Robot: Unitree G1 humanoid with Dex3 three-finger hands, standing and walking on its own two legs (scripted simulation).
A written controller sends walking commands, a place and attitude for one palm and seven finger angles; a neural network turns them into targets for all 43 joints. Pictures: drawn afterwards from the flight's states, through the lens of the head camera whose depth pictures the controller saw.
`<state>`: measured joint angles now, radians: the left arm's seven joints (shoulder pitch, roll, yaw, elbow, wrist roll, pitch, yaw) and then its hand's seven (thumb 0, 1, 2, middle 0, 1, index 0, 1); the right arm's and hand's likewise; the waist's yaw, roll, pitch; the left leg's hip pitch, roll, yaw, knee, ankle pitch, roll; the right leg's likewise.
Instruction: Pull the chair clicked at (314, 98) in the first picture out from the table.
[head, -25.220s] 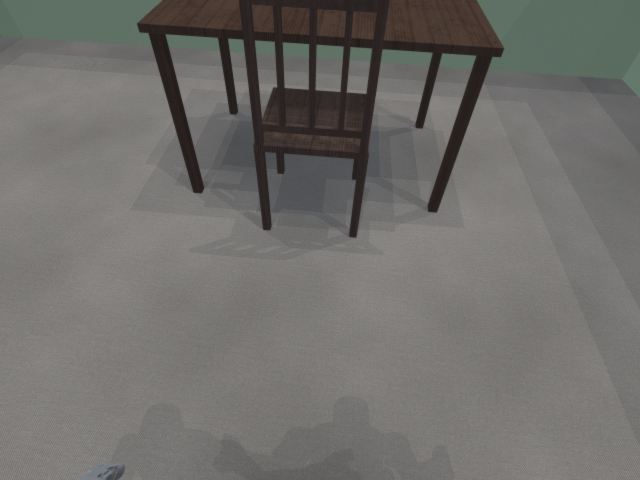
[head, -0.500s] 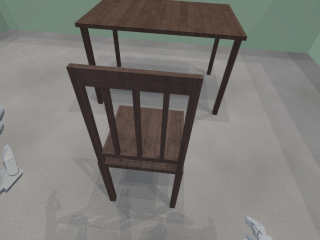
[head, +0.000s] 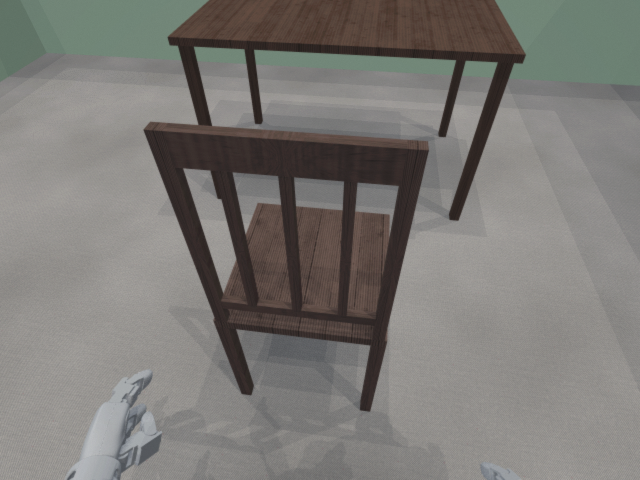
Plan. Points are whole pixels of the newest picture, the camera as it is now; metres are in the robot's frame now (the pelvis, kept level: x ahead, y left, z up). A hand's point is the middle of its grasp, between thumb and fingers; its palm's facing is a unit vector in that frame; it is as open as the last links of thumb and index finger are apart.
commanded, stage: let the arm hang, fingers relaxed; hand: left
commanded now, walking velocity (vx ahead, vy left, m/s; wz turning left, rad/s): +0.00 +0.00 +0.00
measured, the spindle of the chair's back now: (292, 251) +0.51 +0.08 -0.06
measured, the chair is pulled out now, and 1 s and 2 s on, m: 0.71 0.71 0.71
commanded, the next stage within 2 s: look to check the result in 0.94 s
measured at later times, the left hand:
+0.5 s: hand out of the picture +0.00 +0.18 -0.16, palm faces +0.01 -0.97 -0.23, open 7.3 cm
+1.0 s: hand out of the picture +0.01 +0.14 -0.17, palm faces +0.03 -0.98 -0.18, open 7.3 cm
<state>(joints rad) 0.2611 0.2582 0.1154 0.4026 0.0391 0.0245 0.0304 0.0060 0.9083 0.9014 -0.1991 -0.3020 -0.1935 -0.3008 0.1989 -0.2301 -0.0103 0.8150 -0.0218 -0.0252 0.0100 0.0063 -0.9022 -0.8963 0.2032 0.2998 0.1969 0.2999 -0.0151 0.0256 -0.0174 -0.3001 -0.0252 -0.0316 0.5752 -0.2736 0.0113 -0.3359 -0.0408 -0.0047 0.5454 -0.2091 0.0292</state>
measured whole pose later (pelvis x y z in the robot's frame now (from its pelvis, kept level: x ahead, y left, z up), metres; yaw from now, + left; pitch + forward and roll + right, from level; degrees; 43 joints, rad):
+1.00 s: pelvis +0.01 -0.02 +0.01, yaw +0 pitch -1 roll +0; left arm 0.31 0.13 0.00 1.05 0.01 0.01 0.03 0.01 0.92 0.90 -0.20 -0.30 -0.20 -0.30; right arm 0.36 -0.12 0.00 1.06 -0.01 0.00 -0.02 0.00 -0.91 -0.90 0.20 0.30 0.19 0.30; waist 0.00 0.01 0.06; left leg -0.22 0.01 -0.05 0.48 -0.25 -0.02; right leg -0.27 -0.01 -0.02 0.47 -0.20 -0.01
